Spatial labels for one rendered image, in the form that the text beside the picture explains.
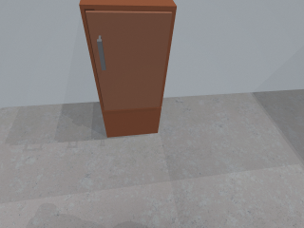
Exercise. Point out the handle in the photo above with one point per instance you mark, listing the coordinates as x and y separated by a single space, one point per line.
101 52

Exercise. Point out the cupboard door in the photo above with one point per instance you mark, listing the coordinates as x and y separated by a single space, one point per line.
135 46

